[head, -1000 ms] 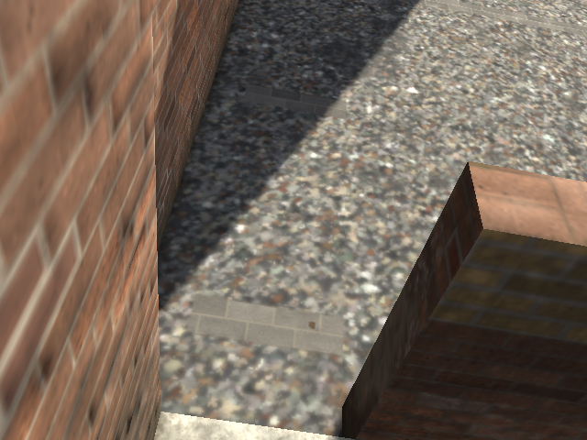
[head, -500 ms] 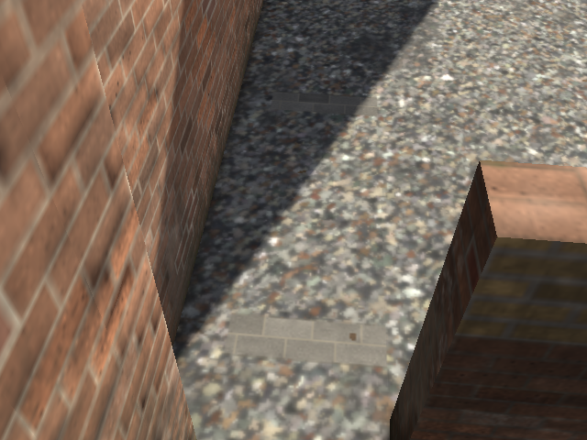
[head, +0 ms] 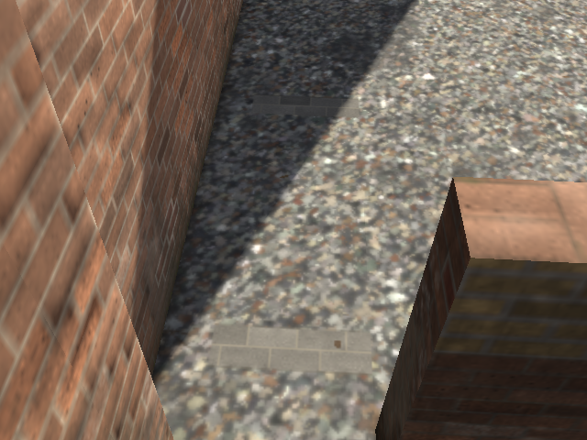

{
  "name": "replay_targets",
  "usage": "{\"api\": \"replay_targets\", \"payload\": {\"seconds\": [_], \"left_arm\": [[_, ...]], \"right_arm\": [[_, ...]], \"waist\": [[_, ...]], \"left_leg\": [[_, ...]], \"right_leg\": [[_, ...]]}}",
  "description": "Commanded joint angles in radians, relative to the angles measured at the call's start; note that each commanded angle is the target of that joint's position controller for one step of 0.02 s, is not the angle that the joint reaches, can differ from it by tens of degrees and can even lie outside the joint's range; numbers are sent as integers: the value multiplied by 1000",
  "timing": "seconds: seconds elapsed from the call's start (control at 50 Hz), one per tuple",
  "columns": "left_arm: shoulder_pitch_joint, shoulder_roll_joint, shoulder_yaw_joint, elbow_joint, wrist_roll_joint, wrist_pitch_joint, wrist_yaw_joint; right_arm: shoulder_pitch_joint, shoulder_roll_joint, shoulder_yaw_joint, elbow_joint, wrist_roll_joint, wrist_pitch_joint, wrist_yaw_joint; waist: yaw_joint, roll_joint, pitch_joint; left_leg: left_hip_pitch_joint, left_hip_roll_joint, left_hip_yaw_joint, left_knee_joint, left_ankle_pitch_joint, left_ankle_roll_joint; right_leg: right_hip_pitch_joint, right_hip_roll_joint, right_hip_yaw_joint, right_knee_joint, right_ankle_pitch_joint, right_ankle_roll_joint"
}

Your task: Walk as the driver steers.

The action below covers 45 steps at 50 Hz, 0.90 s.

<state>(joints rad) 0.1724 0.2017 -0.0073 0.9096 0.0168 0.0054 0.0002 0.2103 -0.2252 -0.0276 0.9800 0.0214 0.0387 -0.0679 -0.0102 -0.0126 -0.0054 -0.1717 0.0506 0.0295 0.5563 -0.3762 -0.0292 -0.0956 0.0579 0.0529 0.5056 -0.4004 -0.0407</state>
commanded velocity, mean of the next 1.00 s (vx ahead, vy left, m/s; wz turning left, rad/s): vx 0.22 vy -0.14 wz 0.00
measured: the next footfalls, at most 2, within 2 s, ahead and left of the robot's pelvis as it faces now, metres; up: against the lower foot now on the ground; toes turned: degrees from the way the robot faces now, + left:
right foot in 1.40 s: +0.23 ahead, -0.08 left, -0.22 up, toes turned +0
left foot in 1.62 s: +0.29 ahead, +0.14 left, -0.22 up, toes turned -1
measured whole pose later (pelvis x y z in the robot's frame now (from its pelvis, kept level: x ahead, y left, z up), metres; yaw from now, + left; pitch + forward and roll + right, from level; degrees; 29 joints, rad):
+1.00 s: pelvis +0.06 +0.03 +0.01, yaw +0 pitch +2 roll -1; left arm 0.18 0.19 0.00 0.97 0.05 0.03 0.00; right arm 0.19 -0.22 -0.04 1.04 0.03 0.02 -0.10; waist 0.00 -0.01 0.00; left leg -0.12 0.02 0.03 0.54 -0.30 0.02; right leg 0.02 0.01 0.04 0.34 -0.30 0.00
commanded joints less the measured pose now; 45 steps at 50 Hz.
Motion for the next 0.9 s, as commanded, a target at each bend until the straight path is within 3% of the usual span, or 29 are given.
{"api": "replay_targets", "payload": {"seconds": [0.02, 0.14, 0.16, 0.34, 0.36, 0.5, 0.52, 0.56, 0.64, 0.66, 0.68, 0.7, 0.76, 0.78, 0.8, 0.9], "left_arm": [[39, 95, 28, -42, 4, -3, -8], [26, 104, 40, -58, 9, -4, -11], [12, 93, 35, -60, 7, -8, -7], [42, 97, 39, -51, 13, -15, -7], [68, 94, 40, -55, 19, -7, -18], [78, 93, 38, -70, 20, -6, -29], [87, 75, 27, -64, 23, -8, -38], [84, 76, 25, -64, 21, -14, -44], [75, 87, 26, -68, 18, -16, -39], [98, 85, 24, -55, 30, -18, -32], [70, 72, 18, -55, 20, -14, -27], [67, 64, 15, -47, 19, -15, -24], [33, 65, 12, -34, 14, -11, -19], [40, 67, 17, -26, 15, -1, -9], [31, 61, 16, -11, 4, 10, -2], [31, 66, 16, 20, 23, 12, 6]], "right_arm": [[26, -99, -18, -25, -7, -1, 4], [25, -115, -25, -21, -9, -5, 5], [10, -128, -32, -34, 2, -7, -3], [23, -126, -38, -34, -2, -8, -6], [35, -125, -37, -28, -11, -7, -10], [23, -124, -25, -45, -14, -5, -10], [10, -115, -20, -37, -12, 14, -9], [-12, -113, -14, -45, -14, 26, -13], [-6, -118, -10, -37, -14, 21, -16], [28, -104, -10, -20, -10, 14, -20], [21, -99, -8, -17, -3, 13, -21], [26, -121, -15, -5, 1, 9, -21], [-6, -115, -16, 0, 1, 6, -22], [15, -126, -22, 15, 15, -1, -33], [0, -109, -17, 21, 16, -7, -35], [-22, -105, -27, 34, 9, -25, -28]], "waist": [[16, -24, 0], [9, -1, 11], [4, 0, 27], [13, 0, -11], [14, 23, 2], [11, -10, -8], [10, -30, -8], [4, -24, -1], [-8, 3, -9], [-9, -1, -13], [-15, 18, -13], [-11, 45, -10], [-8, 36, -7], [-3, 53, -15], [7, 24, -27], [18, 4, 10]], "left_leg": [[-11, 10, 3, -17, 300, 59], [18, 15, 1, -12, 334, 65], [14, 17, -12, -10, 362, 58], [17, 11, -15, 21, 367, 65], [6, 6, -16, 24, 399, 68], [5, 2, -18, 10, 405, 66], [9, -6, -15, 23, 413, 72], [-5, -5, -11, 5, 383, 73], [32, 4, -25, -26, 440, 71], [73, 13, -36, -21, 490, 62], [99, 34, -50, -60, 559, 53], [108, 42, -58, -64, 589, 45], [110, 53, -71, -111, 619, 42], [118, 55, -73, -90, 619, 50], [108, 69, -75, -93, 594, 43], [3, 44, -55, -95, 532, 40]], "right_leg": [[23, -102, 81, -40, 635, -48], [-6, -88, 70, -20, 589, -46], [-33, -78, 61, -14, 606, -51], [-15, -79, 49, 27, 613, -48], [-36, -78, 50, 33, 606, -42], [-10, -83, 47, 0, 634, -35], [-3, -79, 39, -22, 641, -38], [28, -85, 46, -52, 647, -39], [27, -84, 38, -57, 628, -36], [12, -92, 38, -62, 664, -35], [-3, -103, 37, -84, 675, -26], [2, -111, 38, -106, 666, -19], [33, -115, 21, -141, 653, -10], [50, -121, 21, -134, 642, -15], [64, -139, 30, -162, 639, -15], [158, -155, 27, -167, 717, -25]]}}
